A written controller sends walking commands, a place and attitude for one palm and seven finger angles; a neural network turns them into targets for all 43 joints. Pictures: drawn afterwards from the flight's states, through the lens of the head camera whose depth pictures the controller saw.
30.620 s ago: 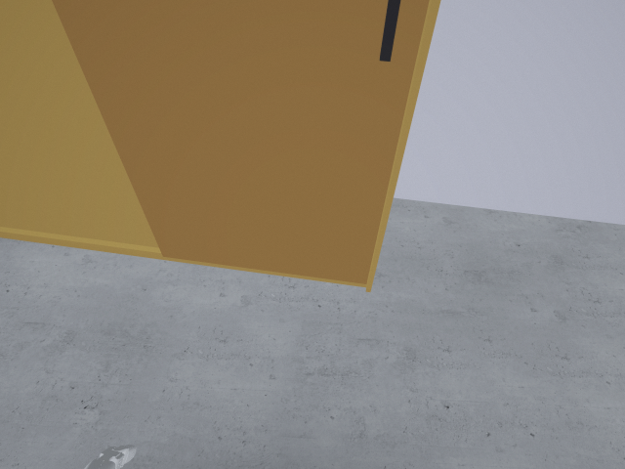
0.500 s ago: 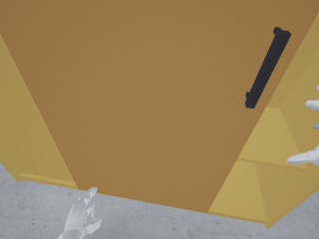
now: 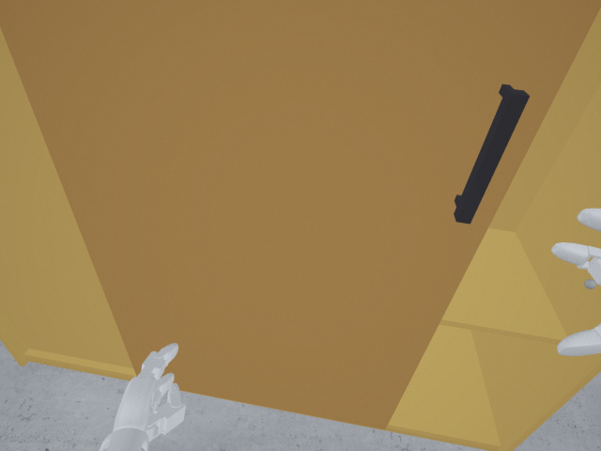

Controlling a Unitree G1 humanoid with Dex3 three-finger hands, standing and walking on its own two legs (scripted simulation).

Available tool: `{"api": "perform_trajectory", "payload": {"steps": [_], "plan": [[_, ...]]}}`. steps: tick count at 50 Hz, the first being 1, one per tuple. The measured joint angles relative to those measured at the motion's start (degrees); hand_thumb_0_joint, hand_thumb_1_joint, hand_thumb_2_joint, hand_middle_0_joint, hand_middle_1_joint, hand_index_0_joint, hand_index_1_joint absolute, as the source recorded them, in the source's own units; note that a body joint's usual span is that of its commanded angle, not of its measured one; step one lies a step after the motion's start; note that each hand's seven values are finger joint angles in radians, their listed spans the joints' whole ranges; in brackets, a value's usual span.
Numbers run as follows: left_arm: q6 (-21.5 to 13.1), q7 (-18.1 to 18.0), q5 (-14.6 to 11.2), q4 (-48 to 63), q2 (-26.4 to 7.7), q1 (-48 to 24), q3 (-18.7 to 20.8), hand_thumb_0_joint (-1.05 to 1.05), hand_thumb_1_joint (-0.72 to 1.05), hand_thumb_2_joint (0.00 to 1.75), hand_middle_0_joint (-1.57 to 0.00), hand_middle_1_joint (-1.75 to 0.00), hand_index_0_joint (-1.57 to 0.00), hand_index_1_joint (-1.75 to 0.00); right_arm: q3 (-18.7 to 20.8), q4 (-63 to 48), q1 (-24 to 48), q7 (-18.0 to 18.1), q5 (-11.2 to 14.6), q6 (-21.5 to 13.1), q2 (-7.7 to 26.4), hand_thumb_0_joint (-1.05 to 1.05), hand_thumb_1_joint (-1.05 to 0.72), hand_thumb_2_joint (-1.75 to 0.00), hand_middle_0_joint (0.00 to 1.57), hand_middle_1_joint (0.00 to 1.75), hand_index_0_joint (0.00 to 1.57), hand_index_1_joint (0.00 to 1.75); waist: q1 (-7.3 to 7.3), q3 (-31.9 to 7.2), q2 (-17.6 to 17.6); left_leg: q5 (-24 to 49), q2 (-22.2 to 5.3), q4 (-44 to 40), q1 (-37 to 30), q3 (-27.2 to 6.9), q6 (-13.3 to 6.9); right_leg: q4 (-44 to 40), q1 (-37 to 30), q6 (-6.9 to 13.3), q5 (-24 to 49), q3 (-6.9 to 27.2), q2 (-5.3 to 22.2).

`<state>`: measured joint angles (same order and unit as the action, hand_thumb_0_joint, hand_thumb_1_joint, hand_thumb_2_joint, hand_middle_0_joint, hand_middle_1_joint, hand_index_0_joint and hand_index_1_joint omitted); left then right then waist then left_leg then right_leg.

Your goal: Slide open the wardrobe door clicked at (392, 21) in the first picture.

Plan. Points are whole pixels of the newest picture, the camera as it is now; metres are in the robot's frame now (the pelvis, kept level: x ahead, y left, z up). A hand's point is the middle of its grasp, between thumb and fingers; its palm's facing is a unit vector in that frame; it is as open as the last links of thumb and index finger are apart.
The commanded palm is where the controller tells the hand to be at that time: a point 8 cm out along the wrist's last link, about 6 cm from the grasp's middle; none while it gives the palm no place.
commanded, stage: draw the hand back to the body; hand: right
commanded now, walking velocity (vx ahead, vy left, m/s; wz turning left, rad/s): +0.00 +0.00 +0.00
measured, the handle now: (483, 157) +0.45 -0.27 +0.25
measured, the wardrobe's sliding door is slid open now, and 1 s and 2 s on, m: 0.36 0.36 0.36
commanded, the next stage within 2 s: step back with the hand held close in 1.16 s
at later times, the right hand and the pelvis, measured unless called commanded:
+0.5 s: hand (574, 320) +0.20 -0.28 +0.18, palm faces +0.50 +0.79 -0.34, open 11.6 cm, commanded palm +0.15 -0.31 +0.19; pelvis +0.00 -0.01 +0.00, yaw +0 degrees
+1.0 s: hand (566, 330) +0.20 -0.28 +0.17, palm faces +0.47 +0.80 -0.36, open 7.6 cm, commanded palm +0.15 -0.32 +0.18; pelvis +0.02 -0.02 +0.01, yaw +0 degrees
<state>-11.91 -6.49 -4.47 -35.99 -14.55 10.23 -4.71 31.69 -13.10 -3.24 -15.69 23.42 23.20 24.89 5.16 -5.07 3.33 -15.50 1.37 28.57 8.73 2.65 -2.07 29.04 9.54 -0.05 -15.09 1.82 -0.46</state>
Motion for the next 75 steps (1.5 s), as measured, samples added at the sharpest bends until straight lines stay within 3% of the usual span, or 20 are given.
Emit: {"api": "perform_trajectory", "payload": {"steps": [5,6,8,12,16,21,33,46,54,65,71,75], "plan": [[-0.3,-0.5,-0.2,0.0,-0.7,-0.4,0.2,0.01,0.9,0.9,-0.2,-0.3,-0.2,-0.3,-2.5,-0.1,-1.1,1.7,-2.9,2.0,-2.2,-0.01,0.52,-0.21,0.25,1.13,0.25,1.14,1.3,1.6,0.6,0.3,-0.3,0.1,-0.4,1.0,0.0,0.7,0.2,0.1,0.3,1.0,-0.3],[-0.7,-0.3,0.6,0.0,-0.7,-0.5,0.4,0.01,0.9,0.9,-0.2,-0.3,-0.2,-0.3,-4.2,-1.5,-1.9,3.7,-5.2,0.3,-2.7,-0.01,0.5,-0.22,0.24,1.12,0.25,1.13,1.33,2.0,0.7,0.4,-0.3,0.0,-0.4,1.2,0.0,0.8,0.4,0.1,0.5,1.2,-0.3],[-1.6,0.4,2.4,-0.2,-0.3,-0.9,0.5,0.01,0.9,0.9,-0.2,-0.3,-0.2,-0.3,-7.2,-3.8,-4.3,9.8,-9.4,-6.3,-3.0,-0.01,0.47,-0.24,0.24,1.1,0.25,1.1,0.82,2.8,0.5,0.7,-0.4,-0.1,0.2,1.5,0.0,0.9,1.2,0.0,0.8,1.5,-0.4],[-1.3,1.4,4.1,-0.8,1.1,-0.6,0.7,0.01,0.9,0.9,-0.2,-0.3,-0.2,-0.3,-8.8,-7.2,-8.9,17.5,-13.9,-16.5,-3.5,-0.01,0.36,-0.29,0.24,1.04,0.25,1.04,0.07,4.4,-0.6,1.4,-0.2,-0.5,1.1,1.4,-0.1,0.3,1.9,-0.1,1.5,1.4,-0.3],[-0.2,1.4,4.6,-2.3,1.7,1.0,1.4,0.01,0.9,0.9,-0.2,-0.3,-0.2,-0.3,-9.2,-8.1,-11.9,20.9,-16.1,-22.9,-3.9,-0.01,0.23,-0.35,0.24,0.96,0.25,0.97,-0.07,5.2,-0.4,1.8,-0.2,-1.3,0.3,0.9,0.0,-0.5,1.0,0.0,1.7,0.9,-0.2],[1.9,1.0,4.6,-4.4,1.9,2.6,2.1,0.01,0.9,0.9,-0.2,-0.3,-0.2,-0.3,-9.8,-6.1,-14.4,22.2,-17.3,-26.7,-4.2,-0.01,0.06,-0.44,0.23,0.86,0.24,0.87,-0.67,5.5,0.3,1.8,-0.5,-2.3,-0.9,0.2,0.5,-1.9,-0.6,0.5,1.8,0.2,-0.5],[3.6,1.2,5.1,-3.7,1.4,2.8,3.8,0.01,0.9,0.9,-0.2,-0.3,-0.2,-0.3,-12.2,-7.8,-20.6,21.5,-18.9,-28.4,-4.5,0.0,-0.37,-0.64,0.22,0.61,0.23,0.61,-1.78,4.9,-0.2,1.4,-0.9,-3.8,-2.7,-1.3,1.2,-4.2,-3.2,1.1,1.2,-1.3,-0.9],[5.4,1.3,5.1,-0.9,1.9,0.2,3.7,0.01,0.9,0.9,-0.2,-0.3,-0.2,-0.3,-13.0,-9.1,-22.6,21.2,-19.2,-26.4,-5.4,0.01,-0.79,-0.85,0.21,0.36,0.22,0.37,-0.15,5.1,-0.5,1.3,-1.2,-4.9,-3.7,-1.0,1.5,-4.7,-3.7,1.5,1.0,-0.9,-1.2],[6.1,1.4,5.3,-1.0,2.9,0.2,2.7,0.01,0.9,0.9,-0.2,-0.3,-0.2,-0.3,-12.7,-9.3,-21.2,21.6,-19.2,-25.8,-5.2,0.01,-0.87,-0.89,0.21,0.32,0.21,0.32,0.09,5.1,-0.8,1.2,-1.3,-5.2,-4.2,-0.7,1.5,-4.9,-4.0,1.4,1.0,-0.6,-1.3],[6.8,1.4,5.4,-1.4,2.6,1.3,2.9,0.01,0.9,0.9,-0.2,-0.3,-0.2,-0.3,-12.9,-8.9,-21.6,21.3,-19.0,-25.5,-5.0,0.01,-0.89,-0.9,0.2,0.3,0.21,0.31,-0.63,5.4,-0.6,1.4,-1.0,-5.5,-4.4,-0.9,1.3,-5.2,-4.4,1.3,1.1,-0.8,-1.1],[9.6,1.8,5.1,0.8,1.5,0.6,3.2,0.01,0.9,0.9,-0.2,-0.3,-0.2,-0.3,-9.9,-8.8,-22.0,21.8,-20.0,-28.7,-3.7,0.01,-0.89,-0.9,0.21,0.3,0.21,0.31,-2.8,4.8,-0.6,2.8,-0.5,-6.3,-0.8,0.1,1.3,-3.3,0.7,1.2,1.4,0.1,-0.5],[11.2,1.9,4.9,2.7,0.7,-0.1,4.2,0.01,0.9,0.9,-0.2,-0.3,-0.2,-0.3,-10.3,-10.7,-24.8,22.0,-20.2,-29.5,-3.4,0.01,-0.89,-0.9,0.2,0.3,0.21,0.31,-3.9,5.1,-0.5,3.9,-0.7,-6.2,1.9,-0.3,1.7,-3.2,3.3,1.5,2.3,-0.3,-0.7]]}}
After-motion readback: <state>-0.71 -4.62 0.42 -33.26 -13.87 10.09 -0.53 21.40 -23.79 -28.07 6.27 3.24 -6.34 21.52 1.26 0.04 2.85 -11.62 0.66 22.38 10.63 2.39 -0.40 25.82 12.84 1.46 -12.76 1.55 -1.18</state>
